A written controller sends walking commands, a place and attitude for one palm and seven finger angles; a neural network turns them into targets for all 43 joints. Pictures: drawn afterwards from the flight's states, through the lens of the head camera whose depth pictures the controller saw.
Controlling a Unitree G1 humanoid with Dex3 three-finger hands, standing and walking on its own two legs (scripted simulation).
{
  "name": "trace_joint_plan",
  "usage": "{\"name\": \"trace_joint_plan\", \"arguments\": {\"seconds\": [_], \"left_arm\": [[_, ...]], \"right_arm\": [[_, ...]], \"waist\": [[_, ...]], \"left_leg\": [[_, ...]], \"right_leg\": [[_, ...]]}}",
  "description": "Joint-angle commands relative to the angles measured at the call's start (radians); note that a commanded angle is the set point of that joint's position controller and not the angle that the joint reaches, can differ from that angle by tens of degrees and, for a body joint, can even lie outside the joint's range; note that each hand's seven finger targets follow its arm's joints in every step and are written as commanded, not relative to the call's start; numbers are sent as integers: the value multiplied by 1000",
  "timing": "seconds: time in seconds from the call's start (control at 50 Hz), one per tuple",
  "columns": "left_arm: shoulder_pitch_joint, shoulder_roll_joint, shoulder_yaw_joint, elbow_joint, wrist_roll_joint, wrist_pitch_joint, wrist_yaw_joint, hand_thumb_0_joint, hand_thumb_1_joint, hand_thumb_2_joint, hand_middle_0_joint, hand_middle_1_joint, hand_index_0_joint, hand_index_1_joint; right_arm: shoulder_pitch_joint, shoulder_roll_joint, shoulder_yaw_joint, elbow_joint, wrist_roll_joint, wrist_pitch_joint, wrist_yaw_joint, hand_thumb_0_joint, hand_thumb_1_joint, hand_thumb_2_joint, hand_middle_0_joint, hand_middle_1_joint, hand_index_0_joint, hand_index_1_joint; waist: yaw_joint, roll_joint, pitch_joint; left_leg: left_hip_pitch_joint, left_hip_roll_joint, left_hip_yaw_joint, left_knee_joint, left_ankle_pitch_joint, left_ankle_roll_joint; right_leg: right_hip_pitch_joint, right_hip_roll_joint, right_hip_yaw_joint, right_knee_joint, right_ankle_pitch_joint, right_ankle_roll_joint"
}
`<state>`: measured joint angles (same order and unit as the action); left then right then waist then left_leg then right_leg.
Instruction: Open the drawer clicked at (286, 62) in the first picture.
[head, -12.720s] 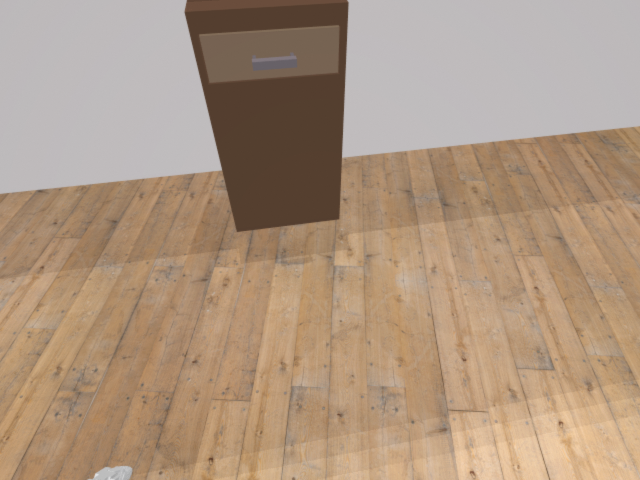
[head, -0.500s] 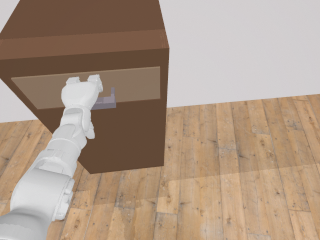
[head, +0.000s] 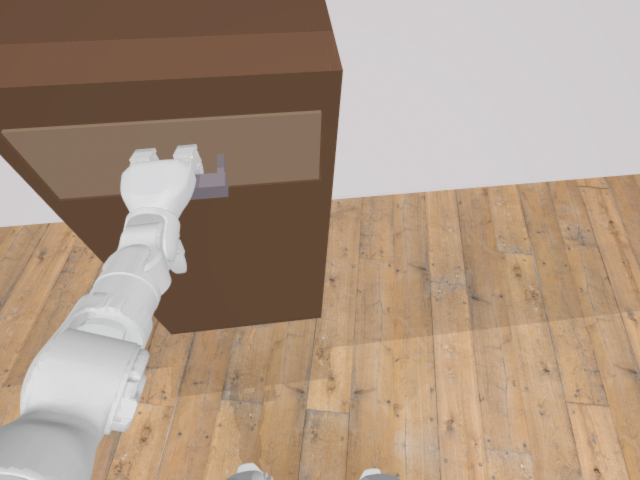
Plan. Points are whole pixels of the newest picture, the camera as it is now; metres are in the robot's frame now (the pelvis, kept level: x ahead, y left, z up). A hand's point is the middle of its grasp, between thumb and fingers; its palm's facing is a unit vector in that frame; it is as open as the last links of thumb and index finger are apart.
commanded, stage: lower the fingers behind the handle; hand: left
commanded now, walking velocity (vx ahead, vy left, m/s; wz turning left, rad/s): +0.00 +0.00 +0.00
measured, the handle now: (180, 176) +0.53 +0.17 +0.02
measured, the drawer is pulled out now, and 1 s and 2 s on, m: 0.00 0.00 0.04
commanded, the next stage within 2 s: close the thumb around the handle in 0.52 s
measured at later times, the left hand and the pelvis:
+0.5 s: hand (178, 214) +0.48 +0.17 +0.00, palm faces -0.06 -0.04 -1.00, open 13.8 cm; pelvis -0.01 +0.01 +0.00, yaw -1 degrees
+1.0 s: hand (185, 212) +0.48 +0.16 +0.00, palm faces -0.04 -0.03 -1.00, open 9.8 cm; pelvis +0.00 +0.00 -0.01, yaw +0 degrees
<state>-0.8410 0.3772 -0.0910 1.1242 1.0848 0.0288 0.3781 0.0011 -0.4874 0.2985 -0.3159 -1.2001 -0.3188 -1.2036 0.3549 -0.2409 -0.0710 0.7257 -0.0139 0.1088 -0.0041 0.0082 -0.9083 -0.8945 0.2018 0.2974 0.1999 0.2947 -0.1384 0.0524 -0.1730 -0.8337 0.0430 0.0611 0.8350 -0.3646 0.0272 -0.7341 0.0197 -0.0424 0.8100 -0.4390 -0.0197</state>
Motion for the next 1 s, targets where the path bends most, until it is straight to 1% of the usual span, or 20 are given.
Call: {"name": "trace_joint_plan", "arguments": {"seconds": [0.0,0.08,0.16,0.26,0.28,0.3,0.36,0.4,0.42,0.46,0.48,0.54,0.58,0.6,0.64,0.68,0.78,0.84,0.9,0.98], "left_arm": [[-456,200,61,-195,16,-9,63,0,-500,300,-300,-1200,-300,-1200],[-428,176,58,-172,18,9,84,0,-500,300,-300,-1200,-300,-1200],[-478,223,86,-204,19,26,98,0,-500,300,-300,-1200,-300,-1200],[-471,166,36,-179,10,52,79,0,-500,300,-300,-1200,-300,-1200],[-454,162,32,-170,8,52,74,0,-500,300,-300,-1200,-300,-1200],[-470,158,26,-176,2,48,69,0,-500,300,-300,-1200,-300,-1200],[-465,168,34,-189,2,28,58,0,-500,300,-300,-1200,-300,-1200],[-457,152,18,-166,5,25,59,0,-500,300,-300,-1200,-300,-1200],[-460,177,35,-152,7,26,65,0,-500,300,-300,-1200,-300,-1200],[-479,229,72,-157,10,22,74,0,-500,300,-300,-1200,-300,-1200],[-476,220,62,-167,13,20,76,0,-500,300,-300,-1200,-300,-1200],[-477,191,46,-179,17,26,85,0,-500,300,-300,-1200,-300,-1200],[-462,195,52,-162,13,34,81,0,-500,300,-300,-1200,-300,-1200],[-468,170,31,-171,10,37,77,0,-500,300,-300,-1200,-300,-1200],[-472,137,7,-185,2,39,69,0,-388,348,-308,-1212,-308,-1212],[-485,172,32,-192,2,34,64,0,-276,396,-316,-1224,-316,-1224],[-457,126,5,-182,2,31,65,0,4,516,-336,-1254,-336,-1254],[-466,134,13,-179,6,37,77,0,172,588,-348,-1272,-348,-1272],[-471,180,46,-174,13,44,89,0,340,660,-360,-1290,-360,-1290],[-472,172,40,-166,14,62,97,0,564,756,-376,-1314,-376,-1314]], "right_arm": [[146,-154,-58,-40,-11,-18,-12,0,-900,-900,200,300,200,300],[149,-154,-59,-39,-15,-17,-3,0,-900,-900,200,300,200,300],[146,-159,-57,-37,-17,-15,-5,0,-900,-900,200,300,200,300],[147,-156,-56,-36,-11,-13,-7,0,-900,-900,200,300,200,300],[149,-157,-55,-37,-9,-15,-8,0,-900,-900,200,300,200,300],[149,-157,-55,-35,-8,-15,-9,0,-900,-900,200,300,200,300],[149,-157,-54,-36,-9,-16,-13,0,-900,-900,200,300,200,300],[146,-155,-51,-36,-7,-17,-15,0,-900,-900,200,300,200,300],[146,-156,-49,-35,-6,-19,-16,0,-900,-900,200,300,200,300],[145,-160,-46,-37,-7,-20,-22,0,-900,-900,200,300,200,300],[146,-159,-46,-45,-7,-22,-22,0,-900,-900,200,300,200,300],[144,-154,-49,-45,-9,-24,-17,0,-900,-900,200,300,200,300],[151,-157,-51,-44,-8,-23,-15,0,-900,-900,200,300,200,300],[149,-156,-52,-45,-9,-22,-13,0,-900,-900,200,300,200,300],[149,-153,-54,-43,-9,-22,-11,0,-900,-900,200,300,200,300],[155,-157,-54,-37,-8,-19,-13,0,-900,-900,200,300,200,300],[145,-151,-55,-36,-9,-17,-12,0,-900,-900,200,300,200,300],[143,-151,-53,-36,-10,-15,-11,0,-900,-900,200,300,200,300],[140,-153,-49,-39,-9,-13,-15,0,-900,-900,200,300,200,300],[141,-151,-47,-43,-8,-16,-15,0,-900,-900,200,300,200,300]], "waist": [[-20,33,-434],[-19,9,-437],[-19,25,-467],[-32,10,-428],[-28,28,-420],[-36,6,-408],[-31,9,-411],[-36,17,-372],[-37,2,-354],[-33,-18,-370],[-28,17,-395],[-27,46,-419],[-30,10,-425],[-32,31,-426],[-35,36,-435],[-36,24,-438],[-36,36,-409],[-36,17,-399],[-29,20,-412],[-30,3,-430]], "left_leg": [[393,-40,-47,3,441,16],[379,-37,-51,14,450,14],[383,-37,-52,11,431,16],[391,-34,-55,-5,412,14],[401,-32,-57,-12,404,13],[398,-32,-54,-12,392,17],[404,-31,-61,-14,399,16],[382,-33,-55,-16,365,17],[359,-34,-54,-18,334,19],[332,-38,-52,-15,332,22],[347,-40,-50,-13,343,20],[374,-38,-48,-2,377,16],[377,-35,-54,3,398,16],[390,-34,-54,2,406,14],[406,-34,-55,3,408,13],[402,-33,-58,5,410,15],[410,-33,-59,1,409,13],[393,-34,-58,1,397,14],[375,-37,-53,1,400,15],[362,-40,-47,1,402,18]], "right_leg": [[45,46,16,-57,437,-9],[36,50,9,-46,437,-10],[51,50,11,-48,425,-11],[39,51,7,-65,400,-10],[26,52,4,-69,380,-10],[27,52,8,-75,379,-8],[29,50,7,-74,377,-11],[6,50,8,-79,353,-10],[6,49,9,-83,330,-9],[36,46,16,-77,345,-8],[32,46,16,-71,353,-9],[22,48,12,-63,372,-11],[29,50,8,-57,388,-9],[19,50,8,-60,390,-9],[19,50,8,-65,390,-9],[25,49,11,-61,398,-8],[4,51,6,-66,384,-11],[8,51,6,-67,380,-10],[30,48,10,-60,399,-10],[57,47,14,-59,423,-7]]}}
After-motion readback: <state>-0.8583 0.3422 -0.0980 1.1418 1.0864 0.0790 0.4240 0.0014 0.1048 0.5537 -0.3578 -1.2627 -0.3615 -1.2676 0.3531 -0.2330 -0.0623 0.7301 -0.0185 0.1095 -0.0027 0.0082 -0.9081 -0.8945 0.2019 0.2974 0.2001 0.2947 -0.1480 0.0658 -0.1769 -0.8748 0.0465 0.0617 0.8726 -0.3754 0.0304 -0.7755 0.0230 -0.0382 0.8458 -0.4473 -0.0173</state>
